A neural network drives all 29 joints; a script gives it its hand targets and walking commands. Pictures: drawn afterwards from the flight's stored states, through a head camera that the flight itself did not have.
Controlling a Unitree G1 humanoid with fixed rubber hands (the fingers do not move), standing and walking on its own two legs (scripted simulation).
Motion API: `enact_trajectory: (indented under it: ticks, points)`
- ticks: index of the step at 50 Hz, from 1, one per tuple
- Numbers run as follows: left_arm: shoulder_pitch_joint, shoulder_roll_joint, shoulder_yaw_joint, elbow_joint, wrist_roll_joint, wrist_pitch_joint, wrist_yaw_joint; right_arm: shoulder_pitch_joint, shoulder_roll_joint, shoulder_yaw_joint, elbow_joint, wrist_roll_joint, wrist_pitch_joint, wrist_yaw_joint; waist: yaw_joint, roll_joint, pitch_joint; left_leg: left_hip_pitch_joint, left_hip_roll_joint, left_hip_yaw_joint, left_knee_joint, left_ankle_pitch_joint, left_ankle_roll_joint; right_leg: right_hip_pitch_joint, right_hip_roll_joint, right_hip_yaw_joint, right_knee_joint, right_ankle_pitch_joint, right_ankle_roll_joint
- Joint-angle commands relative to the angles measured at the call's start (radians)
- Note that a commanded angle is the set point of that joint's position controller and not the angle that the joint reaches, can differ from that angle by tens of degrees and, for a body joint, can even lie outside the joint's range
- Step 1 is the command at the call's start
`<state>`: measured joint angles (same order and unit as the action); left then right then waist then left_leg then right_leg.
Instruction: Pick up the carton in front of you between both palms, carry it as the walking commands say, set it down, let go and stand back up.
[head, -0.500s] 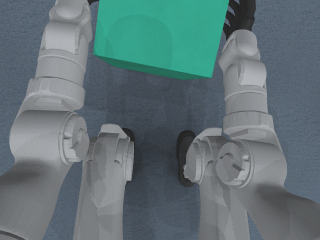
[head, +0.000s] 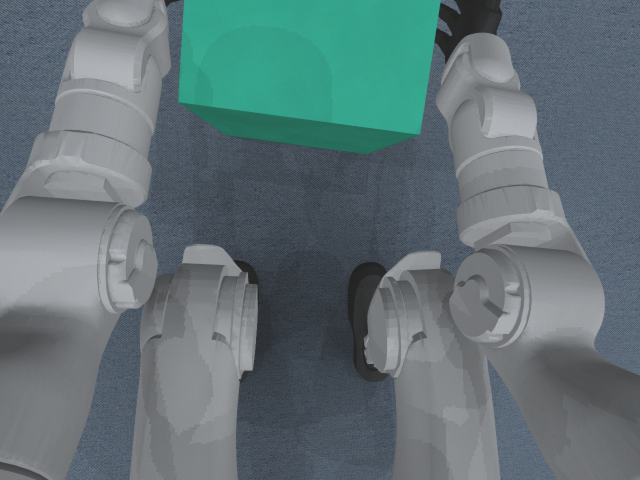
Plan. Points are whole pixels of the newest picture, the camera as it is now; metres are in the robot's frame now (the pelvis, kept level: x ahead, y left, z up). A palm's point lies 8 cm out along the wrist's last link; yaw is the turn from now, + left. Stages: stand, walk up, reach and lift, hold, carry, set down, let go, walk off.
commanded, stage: set down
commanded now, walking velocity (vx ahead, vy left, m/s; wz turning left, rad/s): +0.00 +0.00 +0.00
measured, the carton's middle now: (309, 46) +0.54 +0.03 -0.24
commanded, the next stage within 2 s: none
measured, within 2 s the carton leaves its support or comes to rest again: rests again in 0.08 s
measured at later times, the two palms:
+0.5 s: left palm out of the picture +0.55 +0.19 -0.17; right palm (476, 41) +0.54 -0.13 -0.16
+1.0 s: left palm out of the picture +0.55 +0.24 -0.18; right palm (486, 60) +0.53 -0.15 -0.18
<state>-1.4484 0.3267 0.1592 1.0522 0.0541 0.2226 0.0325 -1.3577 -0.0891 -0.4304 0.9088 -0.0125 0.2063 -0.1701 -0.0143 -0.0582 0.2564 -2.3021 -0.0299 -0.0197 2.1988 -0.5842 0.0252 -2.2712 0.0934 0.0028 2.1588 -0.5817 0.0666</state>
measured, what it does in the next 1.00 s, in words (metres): stands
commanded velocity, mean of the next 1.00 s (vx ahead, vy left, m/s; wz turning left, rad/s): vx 0.00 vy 0.00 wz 0.00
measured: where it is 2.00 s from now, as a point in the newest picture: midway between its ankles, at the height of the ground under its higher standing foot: (303, 342)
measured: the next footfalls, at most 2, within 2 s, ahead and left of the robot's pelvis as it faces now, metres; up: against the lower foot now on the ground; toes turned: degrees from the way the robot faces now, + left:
none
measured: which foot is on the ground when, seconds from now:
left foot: down 0.00-1.00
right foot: down 0.00-1.00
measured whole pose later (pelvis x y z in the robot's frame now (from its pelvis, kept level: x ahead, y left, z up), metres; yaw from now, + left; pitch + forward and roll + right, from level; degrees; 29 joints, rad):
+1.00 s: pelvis +0.00 +0.00 -0.01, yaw +1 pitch +33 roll -4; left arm -1.53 0.54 0.00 1.20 -0.21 0.06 0.01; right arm -1.41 -0.25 -0.21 1.06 0.20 0.06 -0.16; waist -0.02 -0.04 0.45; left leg -2.23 -0.03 -0.03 2.26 -0.60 0.02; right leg -2.20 0.09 -0.01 2.22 -0.60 0.06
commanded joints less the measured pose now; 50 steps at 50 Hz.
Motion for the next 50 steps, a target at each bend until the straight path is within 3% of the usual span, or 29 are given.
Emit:
enact_trajectory:
  ticks: [1,5,15,31,34,36,38,40,46,50]
  points:
    - [-0.514,-0.867,-0.252,-0.124,-0.095,-0.050,-0.261,-0.559,0.843,0.358,-0.069,0.083,-0.025,0.259,0.044,0.105,-1.036,0.580,-0.057,0.022,-0.187,0.331,-0.006,0.458,0.062,-0.087,-0.102,0.286,-0.038]
    - [-0.484,-0.842,-0.217,-0.082,-0.072,-0.044,-0.269,-0.569,0.837,0.338,-0.036,0.076,-0.023,0.265,0.057,0.062,-0.961,0.550,-0.053,0.015,-0.184,0.294,0.003,0.428,0.064,-0.091,-0.100,0.243,-0.036]
    - [-0.388,-0.782,-0.130,0.000,0.016,-0.016,-0.296,-0.528,0.770,0.275,0.030,0.042,-0.015,0.285,0.077,0.053,-0.769,0.471,-0.051,0.007,-0.174,0.246,0.020,0.359,0.070,-0.075,-0.095,0.189,-0.044]
    - [-0.319,-0.586,-0.035,0.069,0.097,-0.001,-0.286,-0.410,0.586,0.145,0.112,-0.049,-0.002,0.272,0.063,0.062,-0.603,0.439,-0.037,-0.012,-0.186,0.157,0.019,0.343,0.059,-0.067,-0.094,0.106,-0.040]
    - [-0.305,-0.440,-0.009,0.072,0.094,-0.026,-0.252,-0.363,0.465,0.105,0.115,-0.054,-0.020,0.239,0.056,0.068,-0.625,0.470,-0.024,-0.006,-0.183,0.167,0.001,0.387,0.046,-0.076,-0.096,0.119,-0.025]
    - [-0.263,-0.149,0.054,0.065,0.096,-0.057,-0.182,-0.261,0.194,0.022,0.126,-0.067,-0.049,0.172,0.051,0.082,-0.653,0.516,-0.006,-0.003,-0.187,0.176,-0.018,0.426,0.029,-0.083,-0.096,0.135,-0.011]
    - [-0.255,0.190,0.068,0.057,0.051,-0.107,-0.077,-0.205,-0.134,0.024,0.116,-0.028,-0.100,0.078,0.048,0.089,-0.728,0.580,0.009,-0.008,-0.181,0.207,-0.031,0.463,0.012,-0.086,-0.094,0.175,0.001]
    - [-0.339,0.285,0.021,0.051,-0.029,-0.149,-0.018,-0.255,-0.227,0.077,0.121,0.056,-0.136,0.026,0.042,0.111,-0.830,0.624,0.016,-0.021,-0.154,0.269,-0.037,0.476,0.001,-0.080,-0.078,0.241,0.003]
    - [-0.456,0.281,-0.157,0.005,-0.249,-0.192,-0.015,-0.342,-0.258,0.216,0.060,0.212,-0.173,0.017,-0.014,0.144,-1.037,0.733,0.030,-0.041,-0.119,0.409,-0.035,0.490,-0.030,-0.076,-0.055,0.352,-0.013]
    - [-0.395,0.303,-0.181,0.048,-0.301,-0.176,-0.026,-0.289,-0.279,0.235,0.005,0.227,-0.163,-0.002,-0.034,0.138,-1.140,0.772,0.029,-0.025,-0.130,0.403,-0.034,0.564,-0.033,-0.091,-0.076,0.367,-0.011]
